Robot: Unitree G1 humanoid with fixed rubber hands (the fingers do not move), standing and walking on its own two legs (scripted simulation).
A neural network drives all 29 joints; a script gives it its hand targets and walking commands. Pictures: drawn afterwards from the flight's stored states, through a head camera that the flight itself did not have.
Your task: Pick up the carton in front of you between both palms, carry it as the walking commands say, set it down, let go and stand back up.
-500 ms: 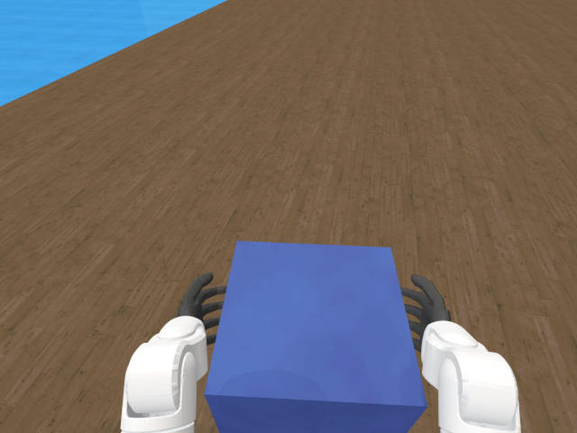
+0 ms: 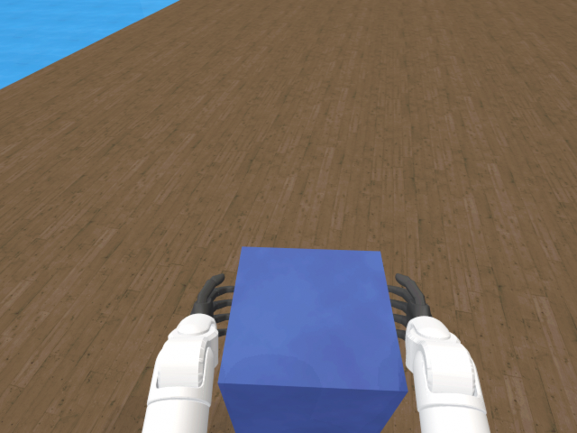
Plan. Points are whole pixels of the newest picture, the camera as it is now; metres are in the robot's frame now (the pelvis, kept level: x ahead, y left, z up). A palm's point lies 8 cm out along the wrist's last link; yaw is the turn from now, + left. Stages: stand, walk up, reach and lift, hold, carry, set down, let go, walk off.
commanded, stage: carry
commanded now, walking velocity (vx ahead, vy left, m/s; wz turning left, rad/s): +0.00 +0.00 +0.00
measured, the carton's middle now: (307, 349) +0.29 +0.00 -0.04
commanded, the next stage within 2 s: hold in 0.84 s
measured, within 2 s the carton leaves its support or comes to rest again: neither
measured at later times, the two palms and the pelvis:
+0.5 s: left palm (198, 320) +0.29 +0.16 +0.04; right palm (410, 321) +0.29 -0.14 +0.04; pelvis +0.00 +0.01 +0.00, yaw +0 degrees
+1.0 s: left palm (177, 337) +0.26 +0.18 +0.04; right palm (392, 321) +0.29 -0.12 +0.04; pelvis -0.01 +0.01 +0.01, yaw +7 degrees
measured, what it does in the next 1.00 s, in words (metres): stands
